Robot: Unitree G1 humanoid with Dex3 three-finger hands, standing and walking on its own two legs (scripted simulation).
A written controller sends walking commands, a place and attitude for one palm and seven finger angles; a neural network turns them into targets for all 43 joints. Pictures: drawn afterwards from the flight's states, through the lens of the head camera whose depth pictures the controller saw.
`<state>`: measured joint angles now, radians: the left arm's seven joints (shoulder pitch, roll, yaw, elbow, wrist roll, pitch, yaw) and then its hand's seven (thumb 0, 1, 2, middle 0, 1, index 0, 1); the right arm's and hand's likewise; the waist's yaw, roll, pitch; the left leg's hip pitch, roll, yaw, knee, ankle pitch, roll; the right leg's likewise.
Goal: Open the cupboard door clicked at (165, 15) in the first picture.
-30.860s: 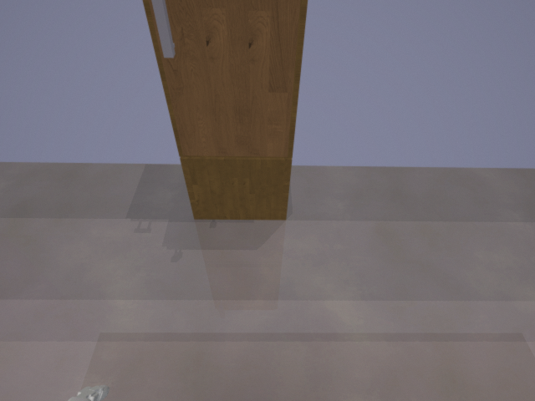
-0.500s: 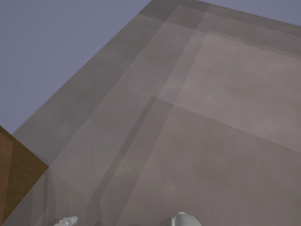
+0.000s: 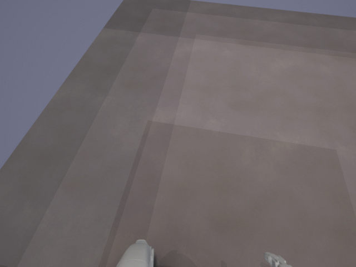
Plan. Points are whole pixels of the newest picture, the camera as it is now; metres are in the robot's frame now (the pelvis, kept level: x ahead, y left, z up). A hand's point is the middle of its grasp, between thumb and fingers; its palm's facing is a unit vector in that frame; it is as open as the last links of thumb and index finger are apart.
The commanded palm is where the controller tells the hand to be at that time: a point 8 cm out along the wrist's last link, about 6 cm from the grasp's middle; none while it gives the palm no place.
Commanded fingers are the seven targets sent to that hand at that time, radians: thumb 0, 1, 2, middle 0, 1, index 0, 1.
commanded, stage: walk to a spot facing it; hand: left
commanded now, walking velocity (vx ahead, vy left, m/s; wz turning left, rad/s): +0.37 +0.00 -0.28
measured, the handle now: out of the picture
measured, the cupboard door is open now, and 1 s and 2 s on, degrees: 41 41 41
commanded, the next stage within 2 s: turn to face it in 0.68 s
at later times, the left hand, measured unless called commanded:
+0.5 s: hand (143, 166) +0.41 +0.14 -0.16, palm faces -0.27 -0.95 -0.17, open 7.4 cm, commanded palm none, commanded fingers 0.00 0.90 0.90 -0.20 -0.30 -0.20 -0.30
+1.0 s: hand (168, 142) +0.52 +0.07 -0.19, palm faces -0.18 -0.97 -0.16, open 7.3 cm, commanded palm none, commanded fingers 0.00 0.90 0.90 -0.20 -0.30 -0.20 -0.30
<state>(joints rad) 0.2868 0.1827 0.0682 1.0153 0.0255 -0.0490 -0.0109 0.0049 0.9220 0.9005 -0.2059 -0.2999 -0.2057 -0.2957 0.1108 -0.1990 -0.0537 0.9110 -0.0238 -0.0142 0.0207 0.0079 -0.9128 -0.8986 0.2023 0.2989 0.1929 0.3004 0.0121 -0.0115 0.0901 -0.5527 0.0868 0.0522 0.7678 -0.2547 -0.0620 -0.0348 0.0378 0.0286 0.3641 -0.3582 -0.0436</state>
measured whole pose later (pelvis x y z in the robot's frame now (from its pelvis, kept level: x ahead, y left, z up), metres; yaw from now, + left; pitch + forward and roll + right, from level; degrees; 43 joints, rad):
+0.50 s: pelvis +0.24 +0.00 +0.00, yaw -13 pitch +1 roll +0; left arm 0.08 0.19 0.07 0.97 0.04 0.00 -0.05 0.01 0.91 0.90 -0.20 -0.30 -0.20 -0.29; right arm 0.46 -0.18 -0.04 1.06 -0.04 -0.05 -0.01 0.00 -0.92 -0.90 0.20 0.30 0.19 0.30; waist -0.06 -0.01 0.07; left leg 0.02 0.07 0.28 0.34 -0.37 -0.03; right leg -0.55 -0.09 -0.09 0.72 -0.17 -0.02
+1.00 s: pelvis +0.48 -0.09 -0.01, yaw -12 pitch -1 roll +0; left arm 0.29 0.15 0.04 1.11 0.02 -0.06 0.01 0.00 0.92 0.90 -0.20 -0.30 -0.20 -0.30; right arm 0.17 -0.17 -0.03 1.04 -0.02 -0.02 0.01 0.01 -0.93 -0.90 0.20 0.30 0.19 0.30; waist -0.02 -0.02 0.06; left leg -0.45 0.04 0.11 0.63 -0.16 -0.01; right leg 0.02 0.01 -0.17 0.42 -0.43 -0.03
